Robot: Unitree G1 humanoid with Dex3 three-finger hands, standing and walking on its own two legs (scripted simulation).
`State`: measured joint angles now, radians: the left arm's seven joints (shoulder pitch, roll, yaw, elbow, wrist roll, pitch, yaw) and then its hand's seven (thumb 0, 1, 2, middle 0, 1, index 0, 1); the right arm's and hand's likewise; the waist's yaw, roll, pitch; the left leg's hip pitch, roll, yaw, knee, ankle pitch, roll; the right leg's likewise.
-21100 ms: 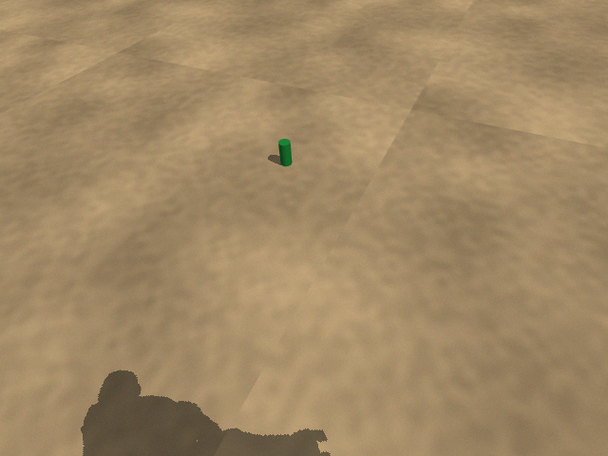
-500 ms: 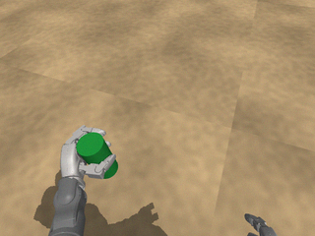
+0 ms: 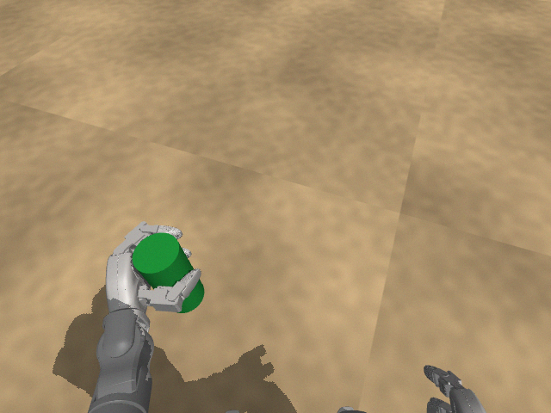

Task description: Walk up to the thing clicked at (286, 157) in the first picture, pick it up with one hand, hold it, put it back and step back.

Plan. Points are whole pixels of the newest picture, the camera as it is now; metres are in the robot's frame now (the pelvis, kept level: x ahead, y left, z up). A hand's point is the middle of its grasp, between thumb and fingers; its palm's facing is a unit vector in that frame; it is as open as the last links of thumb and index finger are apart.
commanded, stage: crouch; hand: left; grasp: from the side
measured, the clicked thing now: (172, 275) +0.34 +0.17 +0.01
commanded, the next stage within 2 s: lower in 1.72 s
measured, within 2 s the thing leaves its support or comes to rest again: neither
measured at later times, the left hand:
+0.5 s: hand (191, 310) +0.36 +0.19 -0.21, palm faces +0.13 -0.99 -0.01, open 8.9 cm
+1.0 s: hand (201, 327) +0.39 +0.21 -0.41, palm faces +0.15 -0.99 -0.01, open 8.9 cm
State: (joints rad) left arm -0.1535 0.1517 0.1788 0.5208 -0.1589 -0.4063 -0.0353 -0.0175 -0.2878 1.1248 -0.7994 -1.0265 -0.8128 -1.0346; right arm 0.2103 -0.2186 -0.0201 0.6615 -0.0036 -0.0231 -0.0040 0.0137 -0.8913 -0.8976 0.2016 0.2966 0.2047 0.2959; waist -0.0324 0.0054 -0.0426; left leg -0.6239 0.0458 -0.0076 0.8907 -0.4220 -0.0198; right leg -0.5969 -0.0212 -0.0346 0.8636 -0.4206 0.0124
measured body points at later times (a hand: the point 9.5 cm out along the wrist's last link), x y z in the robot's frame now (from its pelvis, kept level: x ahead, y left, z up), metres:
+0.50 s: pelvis -0.04 +0.00 -0.19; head +0.13 +0.02 +0.23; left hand +0.35 +0.25 -0.21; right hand +0.08 -0.25 -0.32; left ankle +0.01 +0.13 -0.69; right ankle +0.01 -0.13 -0.69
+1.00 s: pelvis -0.09 +0.00 -0.37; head +0.12 +0.04 +0.03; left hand +0.37 +0.27 -0.41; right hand -0.02 -0.28 -0.48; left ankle +0.01 +0.13 -0.69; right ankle +0.00 -0.13 -0.69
